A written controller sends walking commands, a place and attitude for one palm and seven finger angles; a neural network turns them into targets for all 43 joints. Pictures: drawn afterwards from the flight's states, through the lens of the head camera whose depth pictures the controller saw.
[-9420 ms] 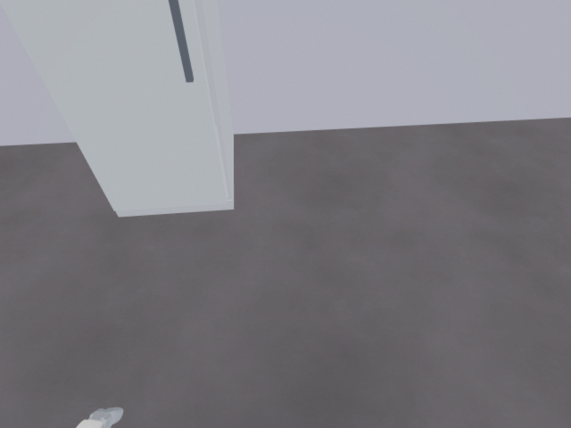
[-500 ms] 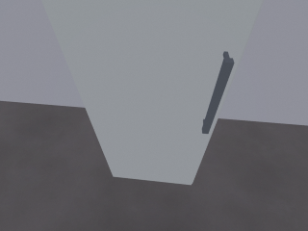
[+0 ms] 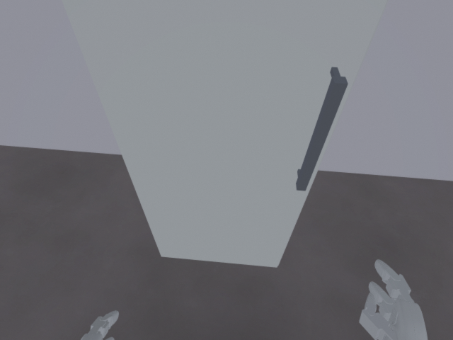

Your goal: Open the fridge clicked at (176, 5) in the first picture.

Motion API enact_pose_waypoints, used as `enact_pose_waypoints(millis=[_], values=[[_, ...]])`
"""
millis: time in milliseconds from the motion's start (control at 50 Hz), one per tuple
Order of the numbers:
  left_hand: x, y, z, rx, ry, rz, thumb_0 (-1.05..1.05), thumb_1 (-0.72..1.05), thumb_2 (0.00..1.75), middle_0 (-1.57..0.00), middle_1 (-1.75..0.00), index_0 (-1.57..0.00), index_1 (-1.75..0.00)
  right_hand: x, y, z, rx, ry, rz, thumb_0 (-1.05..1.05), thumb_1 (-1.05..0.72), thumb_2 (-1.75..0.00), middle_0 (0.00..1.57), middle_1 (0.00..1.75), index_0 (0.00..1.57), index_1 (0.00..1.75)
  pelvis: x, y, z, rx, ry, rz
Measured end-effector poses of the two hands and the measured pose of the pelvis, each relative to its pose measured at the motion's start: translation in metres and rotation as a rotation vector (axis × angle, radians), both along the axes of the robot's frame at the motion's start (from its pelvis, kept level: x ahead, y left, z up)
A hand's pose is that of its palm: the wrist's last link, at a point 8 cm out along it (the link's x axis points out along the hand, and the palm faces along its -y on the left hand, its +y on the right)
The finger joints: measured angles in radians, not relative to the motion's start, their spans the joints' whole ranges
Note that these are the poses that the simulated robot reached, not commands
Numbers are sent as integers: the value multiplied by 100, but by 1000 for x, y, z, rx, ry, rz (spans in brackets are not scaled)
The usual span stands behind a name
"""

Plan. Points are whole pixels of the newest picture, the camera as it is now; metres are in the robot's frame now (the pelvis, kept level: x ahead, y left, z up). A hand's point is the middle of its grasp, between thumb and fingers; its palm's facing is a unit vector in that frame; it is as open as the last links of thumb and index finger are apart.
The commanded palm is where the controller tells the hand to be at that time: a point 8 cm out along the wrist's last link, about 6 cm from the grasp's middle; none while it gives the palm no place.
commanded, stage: raise the hand to about handle height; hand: right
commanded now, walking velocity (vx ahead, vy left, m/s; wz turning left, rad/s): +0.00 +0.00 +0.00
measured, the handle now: (315, 137) +0.49 -0.15 +0.09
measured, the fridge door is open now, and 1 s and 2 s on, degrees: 0 0 0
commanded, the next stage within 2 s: move the hooked fingers beside the handle in 1.94 s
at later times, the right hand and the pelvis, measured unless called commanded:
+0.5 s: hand (364, 302) +0.20 -0.20 +0.01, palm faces +0.01 +1.00 -0.07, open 10.0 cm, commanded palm +0.17 -0.27 +0.02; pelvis -0.01 +0.03 -0.06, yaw +0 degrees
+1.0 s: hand (403, 273) +0.23 -0.25 +0.06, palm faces +0.06 +1.00 -0.05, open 13.0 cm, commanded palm +0.21 -0.30 +0.07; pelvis -0.01 +0.00 -0.02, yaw +1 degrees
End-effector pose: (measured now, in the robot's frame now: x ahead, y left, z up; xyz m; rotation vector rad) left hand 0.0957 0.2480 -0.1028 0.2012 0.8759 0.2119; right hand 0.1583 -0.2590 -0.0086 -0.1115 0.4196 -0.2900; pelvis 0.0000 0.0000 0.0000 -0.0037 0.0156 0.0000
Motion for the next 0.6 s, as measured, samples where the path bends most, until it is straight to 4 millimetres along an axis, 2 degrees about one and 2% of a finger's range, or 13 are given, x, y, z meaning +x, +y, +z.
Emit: enact_pose_waypoints(millis=[40, 100, 160, 220, 280, 360, 420, 480, 600], values=[[18, 2, 1, -4, -96, -16, 1, 90, 89, -20, -30, -21, -30, 24, 4, 23, 0, -221, 63, 1, -83, -86, 20, 35, 21, 34, -6, 3, -10, 3, 49, 6], [43, 8, 0, -8, -215, -45, 1, 90, 89, -20, -30, -21, -30, 36, 14, 27, 17, -432, 212, 0, -78, -84, 20, 38, 21, 38, -15, 9, -31, 3, 119, 24], [64, 15, -3, 2, -301, -73, 1, 90, 89, -20, -30, -21, -30, 26, 19, 3, 57, -432, 310, 0, -72, -82, 21, 42, 22, 42, -21, 15, -51, 1, 152, 29], [78, 19, -4, 24, -342, -89, 1, 90, 89, -20, -30, -21, -30, 4, 13, -21, 114, -340, 261, 0, -65, -79, 22, 46, 22, 46, -21, 19, -63, 7, 166, 26], [85, 20, -7, 46, -340, -106, 2, 90, 90, -20, -30, -21, -30, -16, 6, -23, 91, -312, 175, 1, -58, -76, 22, 51, 23, 50, -18, 23, -67, 19, 167, 17], [83, 16, -17, 56, -292, -131, 2, 90, 90, -20, -30, -20, -30, -19, 2, -1, 17, -398, 162, 1, -49, -72, 23, 57, 23, 56, -16, 26, -68, 39, 167, -1], [75, 11, -26, 40, -249, -130, 2, 90, 90, -20, -30, -21, -30, -3, 3, 11, 9, -433, 222, 1, -42, -69, 23, 61, 24, 61, -17, 27, -66, 48, 167, -8], [63, 8, -31, 12, -211, -101, 2, 90, 89, -20, -30, -21, -30, 17, 2, 17, 33, -396, 280, 1, -35, -66, 24, 66, 24, 65, -16, 27, -61, 45, 166, -2], [40, 8, -25, -15, -177, -27, 2, 90, 89, -20, -30, -21, -30, 35, -11, 34, 53, -347, 257, 1, -21, -60, 25, 75, 26, 74, -9, 23, -46, 27, 158, 19]])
